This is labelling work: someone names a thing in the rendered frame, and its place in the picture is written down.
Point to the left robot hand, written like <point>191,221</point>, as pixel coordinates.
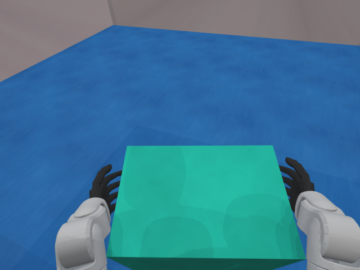
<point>100,188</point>

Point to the carton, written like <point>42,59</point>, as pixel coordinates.
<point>203,208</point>

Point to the left robot forearm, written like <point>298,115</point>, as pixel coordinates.
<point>80,242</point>

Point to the right robot forearm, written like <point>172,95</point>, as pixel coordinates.
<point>333,239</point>

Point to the right robot hand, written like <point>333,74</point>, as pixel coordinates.
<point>299,183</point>

